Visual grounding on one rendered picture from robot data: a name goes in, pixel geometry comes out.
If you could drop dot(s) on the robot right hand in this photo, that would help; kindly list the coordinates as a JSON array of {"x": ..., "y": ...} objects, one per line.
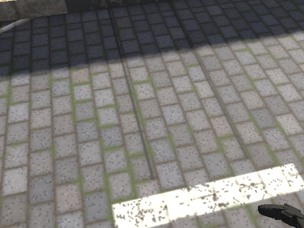
[{"x": 286, "y": 213}]

